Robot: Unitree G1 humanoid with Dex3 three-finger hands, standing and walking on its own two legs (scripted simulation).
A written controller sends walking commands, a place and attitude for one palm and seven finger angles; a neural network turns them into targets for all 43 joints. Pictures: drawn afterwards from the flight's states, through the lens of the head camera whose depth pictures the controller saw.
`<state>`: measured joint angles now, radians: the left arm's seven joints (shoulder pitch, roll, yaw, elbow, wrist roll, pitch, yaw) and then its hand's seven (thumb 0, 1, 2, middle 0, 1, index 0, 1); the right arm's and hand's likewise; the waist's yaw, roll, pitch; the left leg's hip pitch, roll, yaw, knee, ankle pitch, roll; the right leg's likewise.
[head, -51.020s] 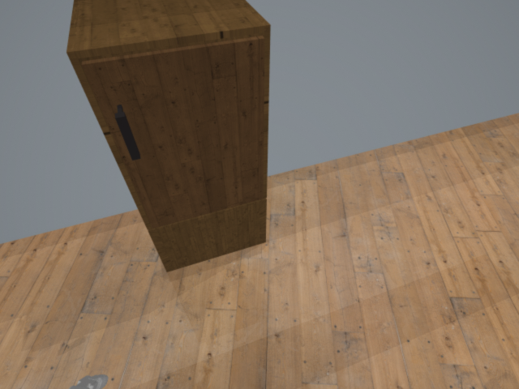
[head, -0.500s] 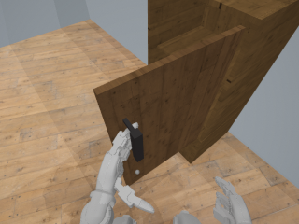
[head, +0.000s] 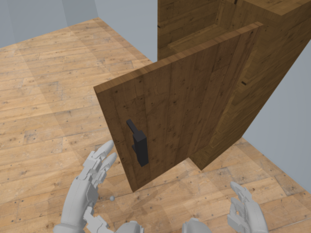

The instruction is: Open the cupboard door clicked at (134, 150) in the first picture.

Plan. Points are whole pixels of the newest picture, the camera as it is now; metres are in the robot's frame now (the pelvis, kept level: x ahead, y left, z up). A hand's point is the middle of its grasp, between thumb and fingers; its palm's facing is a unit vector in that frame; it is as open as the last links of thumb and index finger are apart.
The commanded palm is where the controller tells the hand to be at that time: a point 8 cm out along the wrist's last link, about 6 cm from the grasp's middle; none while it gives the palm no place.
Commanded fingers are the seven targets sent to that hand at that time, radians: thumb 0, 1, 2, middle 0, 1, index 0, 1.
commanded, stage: slide the hand sideways off the handle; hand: left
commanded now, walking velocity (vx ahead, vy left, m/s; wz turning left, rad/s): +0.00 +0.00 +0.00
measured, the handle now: (137, 143) +0.31 +0.07 +0.08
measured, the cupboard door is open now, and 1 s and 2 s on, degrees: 85 85 85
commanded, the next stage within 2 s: draw the hand back to the body in 0.24 s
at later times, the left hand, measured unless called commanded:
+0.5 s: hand (92, 203) +0.17 +0.14 +0.09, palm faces -0.14 -0.99 -0.07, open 16.3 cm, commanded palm +0.15 +0.20 +0.10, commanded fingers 0.00 -0.50 0.30 -0.15 -0.30 -0.15 -0.30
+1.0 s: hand (42, 179) +0.19 +0.21 +0.15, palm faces +0.17 -0.94 -0.31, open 15.3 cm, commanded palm +0.16 +0.26 +0.18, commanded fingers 0.00 -0.01 0.51 -0.17 -0.30 -0.17 -0.30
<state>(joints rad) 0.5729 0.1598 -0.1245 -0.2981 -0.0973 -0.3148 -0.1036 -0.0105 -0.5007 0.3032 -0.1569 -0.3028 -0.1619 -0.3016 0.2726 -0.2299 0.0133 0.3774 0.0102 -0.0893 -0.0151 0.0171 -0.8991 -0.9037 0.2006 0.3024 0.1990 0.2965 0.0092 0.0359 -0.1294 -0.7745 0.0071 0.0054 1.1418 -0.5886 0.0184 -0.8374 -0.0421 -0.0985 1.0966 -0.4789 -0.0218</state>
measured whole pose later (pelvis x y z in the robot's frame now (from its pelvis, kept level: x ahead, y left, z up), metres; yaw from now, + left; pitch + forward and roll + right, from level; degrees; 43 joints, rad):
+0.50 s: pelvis -0.01 +0.00 +0.00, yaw +0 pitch +11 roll -2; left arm 0.60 0.24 -0.01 -0.36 -0.18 -0.28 -0.20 -0.01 -0.50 0.30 -0.15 -0.30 -0.16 -0.30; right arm 0.28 -0.23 0.02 0.38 0.04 -0.10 -0.05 0.02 -0.90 -0.90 0.20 0.30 0.20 0.30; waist 0.01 0.04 -0.13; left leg -0.76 0.02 -0.01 1.16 -0.59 0.02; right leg -0.81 -0.03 -0.11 1.09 -0.47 -0.02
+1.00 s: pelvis +0.02 +0.01 +0.05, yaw +0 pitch +4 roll -2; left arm 0.64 0.30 0.12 -0.49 -0.08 -0.03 0.04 -0.01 -0.31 0.38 -0.16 -0.30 -0.17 -0.30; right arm 0.29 -0.22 0.04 0.45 0.03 -0.13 -0.09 0.02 -0.90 -0.90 0.20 0.30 0.20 0.30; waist 0.03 0.06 -0.11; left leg -0.43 0.01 0.01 0.86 -0.50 0.03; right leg -0.47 -0.02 -0.10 0.78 -0.38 0.00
